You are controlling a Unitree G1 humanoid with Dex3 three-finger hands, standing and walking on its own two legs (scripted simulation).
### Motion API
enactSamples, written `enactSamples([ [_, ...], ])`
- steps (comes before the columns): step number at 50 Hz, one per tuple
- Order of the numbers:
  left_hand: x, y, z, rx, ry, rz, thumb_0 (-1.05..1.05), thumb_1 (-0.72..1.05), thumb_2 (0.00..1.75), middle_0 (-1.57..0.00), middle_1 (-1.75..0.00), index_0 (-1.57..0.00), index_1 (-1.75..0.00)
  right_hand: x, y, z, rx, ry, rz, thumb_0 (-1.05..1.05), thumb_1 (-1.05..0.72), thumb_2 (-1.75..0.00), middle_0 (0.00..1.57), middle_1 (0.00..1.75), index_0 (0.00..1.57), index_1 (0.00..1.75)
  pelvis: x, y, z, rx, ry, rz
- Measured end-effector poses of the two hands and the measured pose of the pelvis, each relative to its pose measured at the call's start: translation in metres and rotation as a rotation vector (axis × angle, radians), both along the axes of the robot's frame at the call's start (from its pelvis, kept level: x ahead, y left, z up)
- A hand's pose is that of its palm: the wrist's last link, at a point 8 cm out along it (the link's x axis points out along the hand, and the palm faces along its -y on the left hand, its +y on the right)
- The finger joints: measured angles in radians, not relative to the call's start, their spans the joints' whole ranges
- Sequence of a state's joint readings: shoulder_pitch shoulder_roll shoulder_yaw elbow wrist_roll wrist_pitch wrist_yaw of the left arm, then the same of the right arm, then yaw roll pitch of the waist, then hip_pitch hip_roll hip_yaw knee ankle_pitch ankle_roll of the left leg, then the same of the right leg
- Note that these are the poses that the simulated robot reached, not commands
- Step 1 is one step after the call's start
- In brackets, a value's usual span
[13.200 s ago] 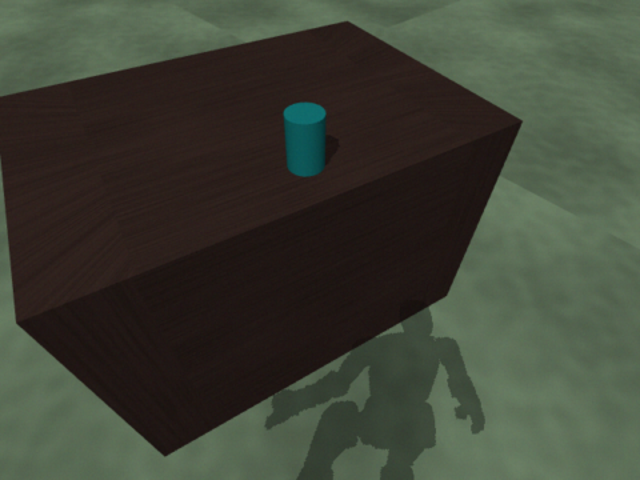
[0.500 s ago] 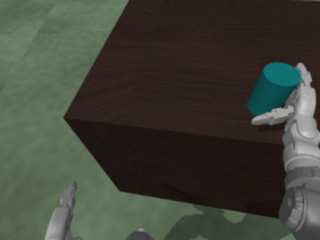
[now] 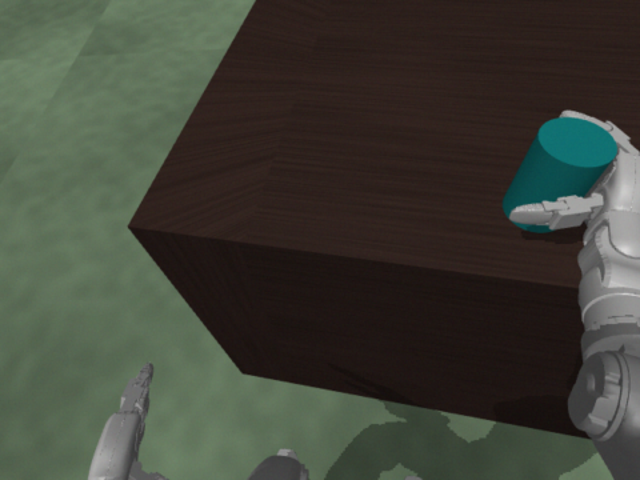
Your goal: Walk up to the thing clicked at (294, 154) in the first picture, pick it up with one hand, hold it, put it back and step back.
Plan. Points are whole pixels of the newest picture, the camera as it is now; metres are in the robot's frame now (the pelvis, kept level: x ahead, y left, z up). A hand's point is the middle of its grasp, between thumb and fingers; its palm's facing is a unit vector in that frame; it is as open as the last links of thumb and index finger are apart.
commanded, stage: close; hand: right
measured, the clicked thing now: (552, 178) +0.50 -0.21 +0.09
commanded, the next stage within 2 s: settle in 0.18 s
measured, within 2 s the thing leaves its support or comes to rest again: leaves its support in 0.76 s
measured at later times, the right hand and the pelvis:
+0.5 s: hand (563, 184) +0.48 -0.21 +0.10, palm faces +0.20 +0.98 +0.00, open 10.9 cm; pelvis +0.00 +0.00 +0.00, yaw +0 degrees
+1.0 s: hand (567, 172) +0.47 -0.21 +0.13, palm faces +0.19 +0.98 -0.03, open 11.1 cm; pelvis +0.00 +0.00 +0.02, yaw +0 degrees
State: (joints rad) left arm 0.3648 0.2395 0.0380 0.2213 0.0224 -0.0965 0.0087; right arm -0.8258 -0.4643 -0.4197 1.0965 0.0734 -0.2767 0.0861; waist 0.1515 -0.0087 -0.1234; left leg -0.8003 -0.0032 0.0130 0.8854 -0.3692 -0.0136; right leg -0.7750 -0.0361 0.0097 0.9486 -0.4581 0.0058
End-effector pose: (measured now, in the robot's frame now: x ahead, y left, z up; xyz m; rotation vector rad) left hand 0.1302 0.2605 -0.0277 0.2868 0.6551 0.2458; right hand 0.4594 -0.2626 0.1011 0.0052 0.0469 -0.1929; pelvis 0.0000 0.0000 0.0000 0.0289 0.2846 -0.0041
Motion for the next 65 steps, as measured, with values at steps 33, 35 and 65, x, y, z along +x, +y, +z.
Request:
enactSamples([
  [33, 0.006, -0.003, 0.006, -0.015, -0.012, 0.007, -0.01, -0.55, 0.07, -0.06, -0.05, -0.05, -0.06, -0.018, 0.005, 0.005, -0.016, 0.039, 0.012, -0.02, 0.52, -1.0, 0.65, 0.98, 0.69, 1.02, 0.003, -0.003, 0.01, -0.005, -0.051, 0.002],
  [35, 0.007, -0.004, 0.007, -0.02, -0.018, 0.005, -0.01, -0.55, 0.07, -0.06, -0.05, -0.05, -0.06, -0.02, 0.006, 0.005, -0.017, 0.051, 0.012, -0.02, 0.52, -1.01, 0.66, 0.99, 0.7, 1.02, 0.004, -0.003, 0.012, -0.006, -0.059, 0.001],
  [65, 0.009, 0.004, 0.015, -0.021, -0.034, 0.036, -0.01, -0.54, 0.07, -0.05, -0.05, -0.04, -0.06, -0.018, 0.01, 0.047, -0.015, 0.019, -0.001, -0.02, 0.56, -1.07, 0.63, 1.04, 0.67, 1.08, 0.006, 0.002, 0.027, -0.015, -0.12, 0.002],
])
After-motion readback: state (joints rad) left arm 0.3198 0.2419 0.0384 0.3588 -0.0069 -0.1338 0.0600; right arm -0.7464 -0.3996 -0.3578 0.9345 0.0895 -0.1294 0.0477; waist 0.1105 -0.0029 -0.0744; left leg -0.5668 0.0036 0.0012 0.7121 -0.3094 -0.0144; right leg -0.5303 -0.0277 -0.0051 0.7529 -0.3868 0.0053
